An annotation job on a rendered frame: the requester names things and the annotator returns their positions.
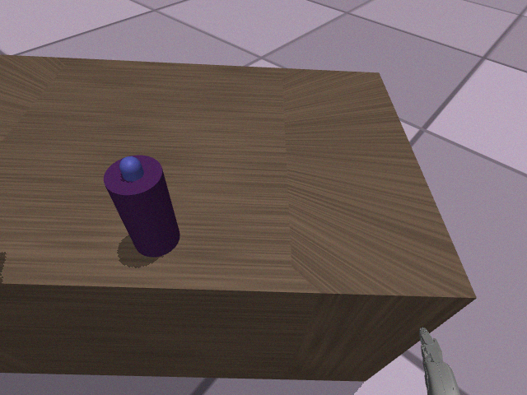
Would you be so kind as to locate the right robot hand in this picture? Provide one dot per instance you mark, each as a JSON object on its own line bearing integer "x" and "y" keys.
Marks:
{"x": 439, "y": 377}

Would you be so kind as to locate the bottle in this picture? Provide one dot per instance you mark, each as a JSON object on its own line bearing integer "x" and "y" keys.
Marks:
{"x": 137, "y": 187}

